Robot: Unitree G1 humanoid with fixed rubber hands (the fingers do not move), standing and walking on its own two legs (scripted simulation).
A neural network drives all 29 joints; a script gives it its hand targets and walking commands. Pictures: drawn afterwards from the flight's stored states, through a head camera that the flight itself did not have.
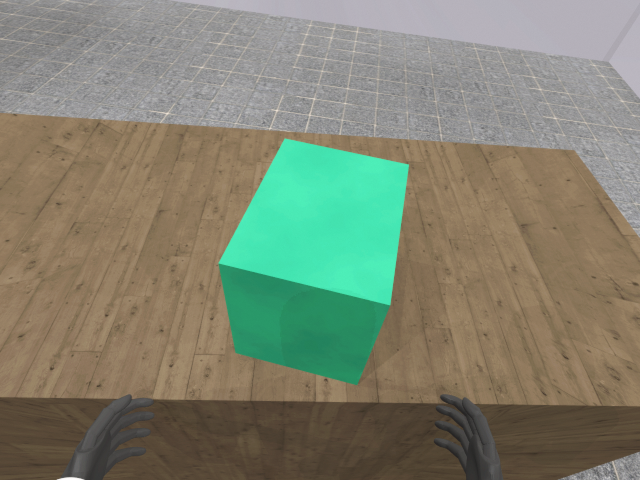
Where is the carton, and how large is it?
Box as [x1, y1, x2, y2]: [218, 139, 408, 384]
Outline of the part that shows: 284,139 218,263 235,352 356,384 390,303 408,164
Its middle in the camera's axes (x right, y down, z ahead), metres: +0.00 +0.03 +0.56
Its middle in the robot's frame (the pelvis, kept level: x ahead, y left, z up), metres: +0.41 +0.02 +0.03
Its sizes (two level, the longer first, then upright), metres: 0.243 0.185 0.218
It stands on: a pedestal, 0.71 m high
